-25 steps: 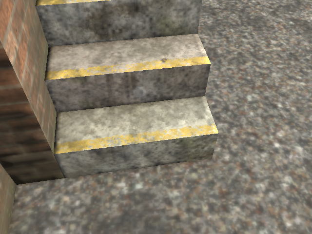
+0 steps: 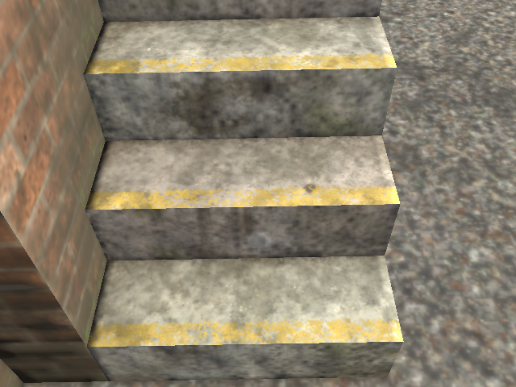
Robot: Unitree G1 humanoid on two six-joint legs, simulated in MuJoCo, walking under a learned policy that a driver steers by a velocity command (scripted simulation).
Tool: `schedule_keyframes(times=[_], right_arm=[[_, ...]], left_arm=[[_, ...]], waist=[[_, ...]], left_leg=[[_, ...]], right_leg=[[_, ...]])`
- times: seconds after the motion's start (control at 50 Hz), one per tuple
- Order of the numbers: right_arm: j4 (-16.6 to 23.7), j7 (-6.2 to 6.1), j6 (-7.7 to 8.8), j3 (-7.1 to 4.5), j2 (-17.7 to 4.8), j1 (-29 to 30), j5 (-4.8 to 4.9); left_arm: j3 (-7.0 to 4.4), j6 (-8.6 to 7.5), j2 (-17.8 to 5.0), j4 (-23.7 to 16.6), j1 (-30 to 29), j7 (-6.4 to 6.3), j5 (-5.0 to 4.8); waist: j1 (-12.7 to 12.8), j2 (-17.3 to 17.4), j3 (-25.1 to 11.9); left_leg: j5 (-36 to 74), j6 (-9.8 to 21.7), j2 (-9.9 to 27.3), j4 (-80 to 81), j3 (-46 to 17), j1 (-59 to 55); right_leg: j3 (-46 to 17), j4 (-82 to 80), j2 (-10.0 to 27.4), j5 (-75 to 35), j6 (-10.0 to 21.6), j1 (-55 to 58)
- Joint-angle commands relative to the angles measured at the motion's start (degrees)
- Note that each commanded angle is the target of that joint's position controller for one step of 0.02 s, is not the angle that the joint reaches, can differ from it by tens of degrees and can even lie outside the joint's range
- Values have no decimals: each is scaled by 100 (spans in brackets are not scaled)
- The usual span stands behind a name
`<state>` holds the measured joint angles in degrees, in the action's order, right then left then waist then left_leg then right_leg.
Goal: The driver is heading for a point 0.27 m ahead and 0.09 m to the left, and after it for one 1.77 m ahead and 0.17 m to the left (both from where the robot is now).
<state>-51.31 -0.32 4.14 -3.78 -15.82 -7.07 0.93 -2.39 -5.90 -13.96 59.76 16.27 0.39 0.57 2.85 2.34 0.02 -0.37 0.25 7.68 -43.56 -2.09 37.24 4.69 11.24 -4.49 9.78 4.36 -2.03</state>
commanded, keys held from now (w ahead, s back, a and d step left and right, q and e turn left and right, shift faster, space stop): w+q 0.08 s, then q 0.34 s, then no key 0.58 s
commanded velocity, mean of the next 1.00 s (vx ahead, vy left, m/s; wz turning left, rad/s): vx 0.16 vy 0.00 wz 0.29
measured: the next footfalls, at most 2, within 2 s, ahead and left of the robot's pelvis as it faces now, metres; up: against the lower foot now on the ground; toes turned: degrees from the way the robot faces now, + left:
left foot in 0.20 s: +0.23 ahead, +0.17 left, +0.00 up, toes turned +15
right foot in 0.62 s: +0.32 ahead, -0.08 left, +0.00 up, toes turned +19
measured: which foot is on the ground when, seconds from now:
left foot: up 0.00-0.18, down 0.20-1.00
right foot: down 0.00-0.20, up 0.22-0.60, down 0.62-1.00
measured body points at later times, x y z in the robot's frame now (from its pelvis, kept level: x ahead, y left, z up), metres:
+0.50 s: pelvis +0.19 +0.04 -0.01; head +0.23 +0.08 +0.44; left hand +0.30 +0.35 -0.12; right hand +0.38 -0.22 -0.10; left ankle +0.22 +0.13 -0.75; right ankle +0.30 -0.11 -0.70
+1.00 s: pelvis +0.23 +0.02 -0.01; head +0.25 +0.03 +0.44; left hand +0.29 +0.31 -0.13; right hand +0.43 -0.19 -0.13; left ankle +0.19 +0.15 -0.75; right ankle +0.28 -0.09 -0.75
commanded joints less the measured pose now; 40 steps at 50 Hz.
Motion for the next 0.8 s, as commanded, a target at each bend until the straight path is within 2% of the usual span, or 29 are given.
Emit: schedule_keyframes(times=[0.02, 0.06, 0.08, 0.12, 0.16, 0.18, 0.2, 0.22, 0.24, 0.26, 0.28, 0.3, 0.32, 0.36, 0.42, 0.46, 0.52, 0.54, 0.56, 0.6, 0.62, 0.64, 0.66, 0.68, 0.7, 0.72, 0.76, 0.78, 0.8], right_arm=[[412, 67, 74, 5, -229, 522, 50], [549, 137, 95, 31, -225, 749, 73], [576, 170, 102, 63, -198, 743, 40], [753, 225, 145, 60, -303, 835, -26], [710, 245, 176, -59, -599, 113, -74], [536, 220, 212, -181, -815, -645, -70], [472, 124, 170, -323, -1309, -1377, -240], [614, 65, 94, -350, -1836, -1184, -429], [678, 112, 89, -242, -1415, -1448, -431], [817, 116, 76, -212, -1213, -1065, -293], [945, 92, 27, -176, -1081, -582, -169], [1060, 58, -23, -130, -957, -318, -135], [1103, 28, -60, -111, -972, -215, -177], [1187, -6, -113, -145, -1163, -103, -273], [1293, -113, -239, -198, -1279, -165, -229], [1313, -240, -338, -182, -1228, -145, -247], [1226, -307, -423, -90, -1059, -207, -311], [1182, -288, -441, -31, -923, -146, -350], [1178, -295, -442, -8, -878, -178, -339], [1118, -298, -428, 40, -815, -90, -272], [1014, -285, -395, 72, -773, -422, -286], [1005, -281, -331, 137, -603, -593, -371], [1168, -236, -238, 200, -480, -695, -367], [1149, -247, -206, 117, -824, -355, -379], [1140, -259, -231, 27, -1045, -183, -289], [1071, -286, -292, 15, -981, -179, -255], [982, -296, -411, 112, -680, -245, -281], [929, -282, -430, 191, -446, -207, -277], [867, -269, -426, 222, -362, -146, -260]], left_arm=[[-184, -75, -1028, -254, -62, -75, -5], [-185, -26, -1014, -184, 84, -72, -9], [-202, -10, -1072, -176, 44, -74, -41], [-226, 76, -1182, -344, -277, -140, -38], [-263, 195, -1333, -481, -504, -254, -60], [-242, 238, -1285, -563, -553, -289, -64], [-182, 219, -1242, -816, -666, -295, 61], [44, 53, -430, -948, -35, -139, 283], [-4, -90, -895, -726, -14, 6, 31], [-51, -133, -1128, -928, -548, 45, -166], [-38, -78, -1066, -966, -808, -7, -149], [-46, 22, -1055, -959, -928, -81, -5], [-65, 137, -1070, -1029, -912, -118, 53], [-18, 276, -868, -1126, -766, -193, 82], [-11, 379, -863, -1255, -967, -343, 66], [13, 464, -807, -1284, -1104, -361, 49], [22, 553, -786, -1320, -1229, -339, 15], [37, 589, -732, -1247, -1116, -353, 5], [9, 546, -821, -1361, -1332, -333, -5], [-7, 421, -778, -1327, -1223, -277, 17], [-45, 372, -923, -1300, -1157, -261, 76], [-109, 333, -1236, -1362, -1171, -275, 156], [-148, 358, -1411, -1339, -1363, -292, 235], [-77, 335, -993, -1368, -1365, -268, 221], [-57, 300, -910, -1380, -1379, -249, 192], [-64, 284, -929, -1355, -1389, -237, 155], [-49, 331, -865, -1337, -1570, -226, 47], [-37, 380, -831, -1306, -1530, -228, 56], [-41, 429, -848, -1276, -1449, -230, 59]], waist=[[72, -483, 344], [146, -462, 422], [99, -618, 493], [-40, -564, 434], [-451, -773, -179], [-793, -642, -598], [-1091, -4, -1173], [-322, 1734, -1769], [-671, 920, -2601], [-722, 517, -1911], [-561, -68, -1196], [-447, -397, -841], [-257, -352, -752], [-68, 63, -734], [-138, 325, -952], [-223, 311, -1212], [-350, 616, -1045], [-354, 886, -939], [-408, 750, -755], [-273, 735, -539], [-370, 616, -519], [-465, -79, -771], [-743, -1153, -789], [-486, -965, -794], [-407, -900, -762], [-416, -904, -786], [-485, -925, -668], [-447, -903, -639], [-379, -928, -659]], left_leg=[[426, 59, -167, 610, 154, -176], [251, 170, -217, 826, 164, 19], [21, 240, -190, 946, 145, 87], [-398, 347, -417, 1041, 435, -192], [-614, 540, -800, 1197, 738, -1048], [-28, 697, -1017, 1728, 733, -1970], [1743, 945, -346, 1738, -240, -3602], [4649, 2091, 1321, 1450, -2812, -5584], [3991, 2384, 1468, 1802, -3271, -5818], [3482, 2098, 1148, 1967, -2463, -5269], [3114, 1805, 871, 2142, -1889, -4378], [2831, 1668, 738, 2315, -1683, -3552], [2639, 1615, 625, 2446, -1577, -2887], [2725, 1586, 335, 2543, -1236, -2143], [2565, 1384, 156, 2423, -1121, -2002], [1788, 1175, 163, 2338, -1142, -2117], [323, 1036, 163, 2408, -1313, -1844], [75, 979, 190, 2413, -1398, -1785], [-158, 979, 216, 2417, -1566, -1898], [-421, 814, 68, 2190, -1635, -2047], [-592, 629, -75, 2027, -1554, -1888], [-1375, 415, -373, 1339, -1207, -1519], [-2677, 127, -930, 783, -607, -929], [-2976, -147, -784, 126, -484, -1147], [-2998, -270, -762, -340, -443, -1187], [-3027, -379, -730, -536, -409, -1092], [-2878, -518, -558, 46, -320, -1263], [-2661, -530, -602, 620, -160, -1520], [-2149, -514, -684, 1141, -28, -1802]], right_leg=[[-424, -632, 1600, -1284, 617, -152], [-280, -472, 1739, -1574, 603, 340], [-237, -389, 1805, -1684, 600, 540], [-28, 256, 1821, -3660, 510, 692], [112, 1479, 1735, -5592, 318, 838], [257, 2558, 1455, -5469, 91, 600], [319, 4317, 1055, -3520, -219, -637], [76, 6441, -184, 2630, -615, -3147], [-1070, 7121, -8, 3020, -489, -3533], [-1064, 6928, 303, 2528, -398, -3891], [-903, 6559, 543, 2060, -448, -3928], [-901, 6150, 708, 1776, -547, -3683], [-953, 5806, 761, 1631, -593, -3188], [-766, 5113, 526, 1391, -724, -2672], [-700, 4111, 240, 767, -918, -2426], [-751, 3599, 236, 302, -974, -2291], [-746, 3117, 265, 230, -988, -1887], [-670, 3052, 250, 415, -969, -1740], [-771, 2625, 318, 429, -884, -1799], [-710, 1288, 360, -108, -608, -1368], [-856, 924, 608, -594, -432, -890], [-1520, 919, 1408, -1813, -75, -231], [-2367, 884, 2147, -2793, 778, -102], [-2661, 740, 2496, -2863, 1255, -547], [-2501, 798, 2346, -3033, 1256, -606], [-2287, 869, 2173, -3088, 1138, -520], [-1843, 985, 1837, -2868, 834, -578], [-1677, 1047, 1678, -2830, 714, -623], [-1565, 1098, 1542, -2734, 634, -624]])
